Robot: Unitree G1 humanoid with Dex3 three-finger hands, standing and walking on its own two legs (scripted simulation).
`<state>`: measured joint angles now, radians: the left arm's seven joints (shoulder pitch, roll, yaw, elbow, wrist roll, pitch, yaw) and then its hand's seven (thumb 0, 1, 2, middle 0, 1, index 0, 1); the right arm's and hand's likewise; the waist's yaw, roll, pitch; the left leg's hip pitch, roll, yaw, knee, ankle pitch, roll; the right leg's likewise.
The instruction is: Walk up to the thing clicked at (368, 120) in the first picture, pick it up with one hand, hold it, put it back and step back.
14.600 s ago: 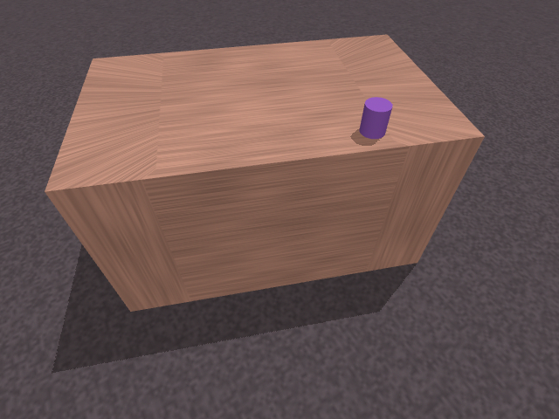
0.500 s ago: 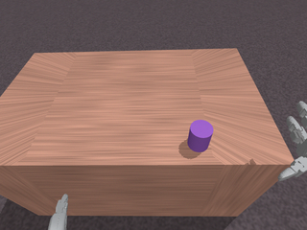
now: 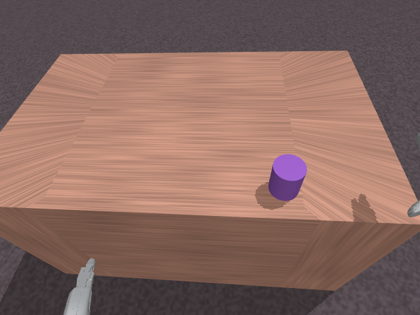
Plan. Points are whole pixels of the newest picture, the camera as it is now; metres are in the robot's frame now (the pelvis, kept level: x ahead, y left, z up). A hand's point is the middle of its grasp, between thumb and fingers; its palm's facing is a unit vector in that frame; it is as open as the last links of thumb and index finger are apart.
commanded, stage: go down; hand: right
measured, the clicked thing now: (286, 178) +0.44 -0.14 -0.06
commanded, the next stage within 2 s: approach in 1.52 s
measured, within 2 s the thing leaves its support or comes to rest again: neither
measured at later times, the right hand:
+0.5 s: hand out of the picture +0.39 -0.34 +0.10, palm faces +0.09 +1.00 +0.02, open 17.7 cm
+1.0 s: hand out of the picture +0.40 -0.34 +0.10, palm faces +0.09 +1.00 +0.02, open 17.7 cm
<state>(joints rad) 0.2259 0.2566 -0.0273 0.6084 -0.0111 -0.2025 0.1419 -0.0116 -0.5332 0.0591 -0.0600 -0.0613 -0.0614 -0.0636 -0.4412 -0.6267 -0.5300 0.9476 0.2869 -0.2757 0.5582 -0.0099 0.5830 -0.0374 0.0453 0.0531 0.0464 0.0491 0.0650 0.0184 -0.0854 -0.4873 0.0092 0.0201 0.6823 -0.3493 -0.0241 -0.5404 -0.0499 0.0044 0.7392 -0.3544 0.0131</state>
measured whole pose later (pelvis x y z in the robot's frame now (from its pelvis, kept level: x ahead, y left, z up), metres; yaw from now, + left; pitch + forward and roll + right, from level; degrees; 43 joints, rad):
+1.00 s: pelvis +0.00 -0.01 -0.01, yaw +1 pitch +13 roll +3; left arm 0.29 0.27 -0.06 0.47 0.00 -0.22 0.12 -0.01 -0.55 0.07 -0.06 -0.06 -0.05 -0.06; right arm -0.61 -0.74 -0.56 1.08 0.23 -0.24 0.57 -0.01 0.61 -0.05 0.04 0.06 0.04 0.05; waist 0.10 0.02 -0.12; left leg -0.62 0.00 0.02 0.77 -0.38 -0.03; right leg -0.68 -0.06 0.01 0.86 -0.40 0.00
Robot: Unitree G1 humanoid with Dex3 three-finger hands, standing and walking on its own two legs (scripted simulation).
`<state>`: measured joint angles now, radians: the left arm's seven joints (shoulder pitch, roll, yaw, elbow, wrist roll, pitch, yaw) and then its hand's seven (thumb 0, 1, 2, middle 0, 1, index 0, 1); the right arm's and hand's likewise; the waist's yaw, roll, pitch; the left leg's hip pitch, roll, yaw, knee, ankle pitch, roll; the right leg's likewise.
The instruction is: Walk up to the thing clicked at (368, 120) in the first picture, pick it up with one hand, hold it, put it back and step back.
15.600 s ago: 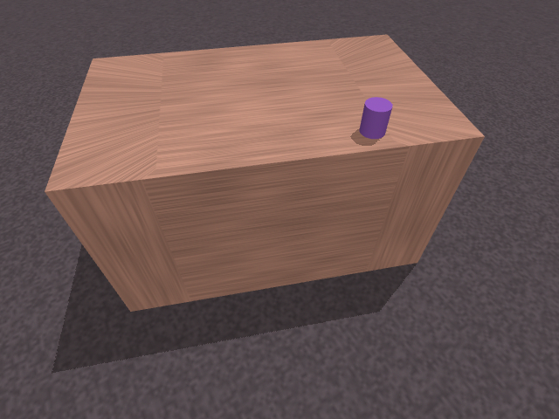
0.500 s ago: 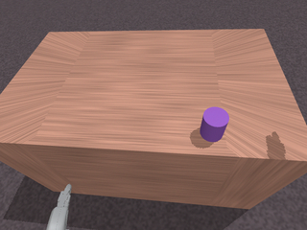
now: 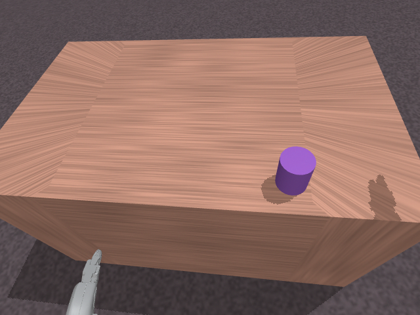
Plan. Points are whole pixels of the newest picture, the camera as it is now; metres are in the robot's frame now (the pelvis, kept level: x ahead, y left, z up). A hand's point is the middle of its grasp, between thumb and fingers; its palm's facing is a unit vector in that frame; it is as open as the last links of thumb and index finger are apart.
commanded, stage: go down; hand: right
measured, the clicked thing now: (294, 171) +0.44 -0.14 -0.04
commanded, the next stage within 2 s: approach in 0.52 s
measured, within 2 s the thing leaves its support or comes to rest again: neither
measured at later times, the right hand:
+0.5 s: hand out of the picture +0.39 -0.33 +0.10, palm faces +0.09 +1.00 +0.02, open 17.7 cm
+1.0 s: hand (382, 165) +0.40 -0.28 +0.04, palm faces +0.02 +1.00 +0.07, open 17.8 cm
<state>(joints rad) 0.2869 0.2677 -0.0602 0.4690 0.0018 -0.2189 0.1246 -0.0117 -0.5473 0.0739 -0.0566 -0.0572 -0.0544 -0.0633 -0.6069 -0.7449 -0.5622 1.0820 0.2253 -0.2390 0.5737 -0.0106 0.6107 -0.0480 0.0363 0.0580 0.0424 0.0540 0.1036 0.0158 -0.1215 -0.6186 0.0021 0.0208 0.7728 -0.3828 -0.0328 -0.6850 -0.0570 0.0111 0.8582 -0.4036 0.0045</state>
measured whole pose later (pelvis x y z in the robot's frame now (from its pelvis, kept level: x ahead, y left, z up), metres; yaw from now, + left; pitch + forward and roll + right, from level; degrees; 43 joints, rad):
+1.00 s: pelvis -0.01 +0.00 -0.02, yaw +0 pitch +16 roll +3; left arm 0.30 0.26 -0.05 0.37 0.03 -0.23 0.09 -0.01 -0.53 0.05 -0.06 -0.05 -0.06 -0.06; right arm -0.62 -0.60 -0.47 1.12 0.22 -0.33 0.52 -0.01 0.61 -0.04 0.03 0.05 0.04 0.05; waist 0.12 0.03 -0.13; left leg -0.76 0.01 0.02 0.91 -0.43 -0.03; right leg -0.82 -0.05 0.02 0.97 -0.43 0.00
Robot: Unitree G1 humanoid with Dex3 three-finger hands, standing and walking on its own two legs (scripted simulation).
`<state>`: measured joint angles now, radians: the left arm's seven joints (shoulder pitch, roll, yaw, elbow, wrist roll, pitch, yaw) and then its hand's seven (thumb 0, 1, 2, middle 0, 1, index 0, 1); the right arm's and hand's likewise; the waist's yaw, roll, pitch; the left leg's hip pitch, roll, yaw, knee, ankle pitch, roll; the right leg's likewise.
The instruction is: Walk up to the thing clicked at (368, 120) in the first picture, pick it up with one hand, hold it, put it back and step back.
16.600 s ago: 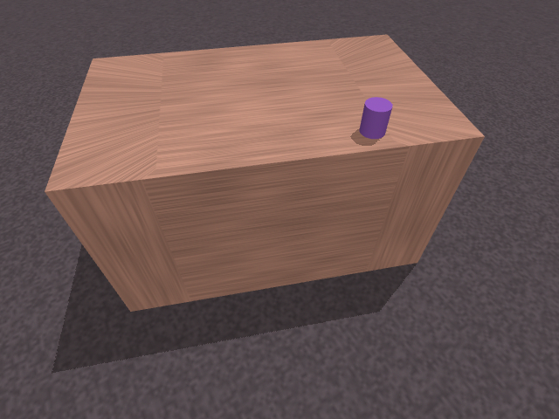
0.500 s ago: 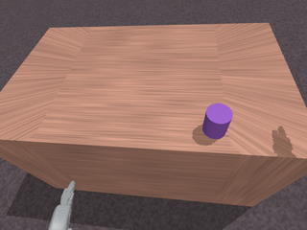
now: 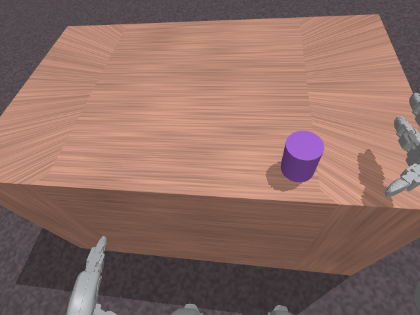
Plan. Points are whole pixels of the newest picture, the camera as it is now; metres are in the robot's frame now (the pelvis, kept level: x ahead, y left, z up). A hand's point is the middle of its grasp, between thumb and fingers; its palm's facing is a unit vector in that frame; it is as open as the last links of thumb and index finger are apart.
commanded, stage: close in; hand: right
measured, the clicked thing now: (300, 157) +0.45 -0.14 -0.02
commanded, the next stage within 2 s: rest palm in 0.66 s
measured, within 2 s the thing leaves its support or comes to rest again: leaves its support in 1.92 s
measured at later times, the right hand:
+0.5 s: hand (318, 152) +0.45 -0.17 +0.00, palm faces +0.04 +1.00 +0.03, open 17.8 cm
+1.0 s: hand (300, 152) +0.46 -0.13 -0.01, palm faces +0.07 +1.00 +0.02, open 17.5 cm
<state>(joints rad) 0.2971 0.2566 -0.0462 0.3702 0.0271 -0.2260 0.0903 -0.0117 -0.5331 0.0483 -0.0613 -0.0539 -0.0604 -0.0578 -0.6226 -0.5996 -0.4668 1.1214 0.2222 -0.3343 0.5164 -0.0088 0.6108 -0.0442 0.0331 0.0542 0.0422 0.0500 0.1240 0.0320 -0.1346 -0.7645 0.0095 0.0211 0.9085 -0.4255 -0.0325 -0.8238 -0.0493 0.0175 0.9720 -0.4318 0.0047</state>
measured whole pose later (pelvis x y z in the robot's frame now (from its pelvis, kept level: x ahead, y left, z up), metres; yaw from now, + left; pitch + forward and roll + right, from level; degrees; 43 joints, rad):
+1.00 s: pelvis -0.01 +0.01 -0.04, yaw +1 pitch +21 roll +2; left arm 0.41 0.23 0.06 0.00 0.07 -0.06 -0.04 -0.01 -0.56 0.08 -0.05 -0.05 -0.04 -0.06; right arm -0.67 -0.30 -0.37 1.01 0.04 -0.46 0.05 -0.01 0.61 -0.01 0.14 0.07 0.14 0.07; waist 0.18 0.00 -0.15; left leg -0.99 -0.01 0.01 1.14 -0.50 -0.02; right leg -1.04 -0.07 0.02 1.18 -0.50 0.02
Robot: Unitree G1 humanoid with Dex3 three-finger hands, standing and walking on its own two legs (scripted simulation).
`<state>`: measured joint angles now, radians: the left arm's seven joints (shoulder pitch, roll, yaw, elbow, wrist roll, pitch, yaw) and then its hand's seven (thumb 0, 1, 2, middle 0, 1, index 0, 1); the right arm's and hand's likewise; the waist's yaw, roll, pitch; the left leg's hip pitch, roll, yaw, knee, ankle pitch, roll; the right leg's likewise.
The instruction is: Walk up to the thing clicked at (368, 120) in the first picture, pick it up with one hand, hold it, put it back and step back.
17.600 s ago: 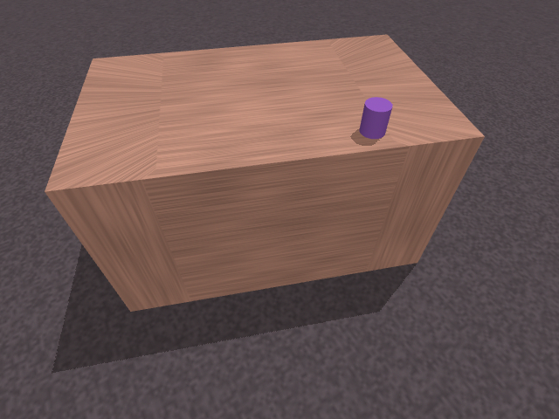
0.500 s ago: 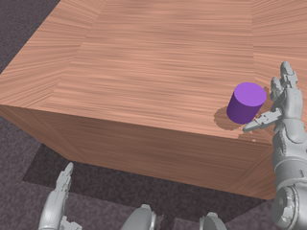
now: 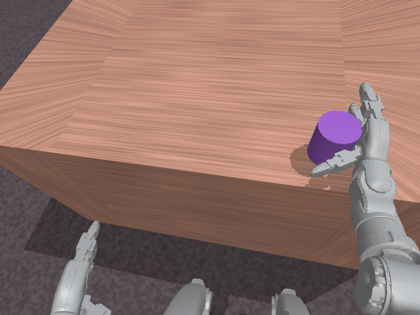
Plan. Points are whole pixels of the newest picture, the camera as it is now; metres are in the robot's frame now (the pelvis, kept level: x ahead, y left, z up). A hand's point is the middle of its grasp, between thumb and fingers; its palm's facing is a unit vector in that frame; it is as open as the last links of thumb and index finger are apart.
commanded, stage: close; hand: right
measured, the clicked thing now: (332, 140) +0.46 -0.15 +0.02
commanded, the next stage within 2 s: settle in 0.58 s
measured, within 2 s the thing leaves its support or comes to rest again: leaves its support in 0.92 s
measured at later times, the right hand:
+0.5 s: hand (340, 132) +0.47 -0.16 +0.04, palm faces +0.09 +1.00 +0.02, open 11.4 cm
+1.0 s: hand (342, 126) +0.47 -0.16 +0.06, palm faces +0.08 +1.00 +0.00, open 8.0 cm
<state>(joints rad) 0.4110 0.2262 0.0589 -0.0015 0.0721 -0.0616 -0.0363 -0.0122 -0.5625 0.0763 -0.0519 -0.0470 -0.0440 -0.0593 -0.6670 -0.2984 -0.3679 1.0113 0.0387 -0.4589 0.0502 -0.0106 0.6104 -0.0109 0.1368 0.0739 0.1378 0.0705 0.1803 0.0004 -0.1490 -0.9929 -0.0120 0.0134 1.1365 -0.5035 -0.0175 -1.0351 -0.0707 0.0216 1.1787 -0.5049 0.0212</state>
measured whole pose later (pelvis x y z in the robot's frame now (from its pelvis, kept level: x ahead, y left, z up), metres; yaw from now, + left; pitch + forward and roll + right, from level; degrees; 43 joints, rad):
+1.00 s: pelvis +0.01 -0.01 +0.02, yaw +0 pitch +18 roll +2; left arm 0.37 0.26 0.10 0.07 0.05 -0.05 -0.01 -0.01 -0.54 0.07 -0.06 -0.06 -0.06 -0.06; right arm -0.65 -0.30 -0.34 0.98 0.05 -0.40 0.04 0.02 0.39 -1.01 0.71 1.02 1.07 1.18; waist 0.17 0.00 -0.12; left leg -0.88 -0.01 0.00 1.04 -0.47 -0.03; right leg -0.91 -0.07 0.00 1.08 -0.48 0.01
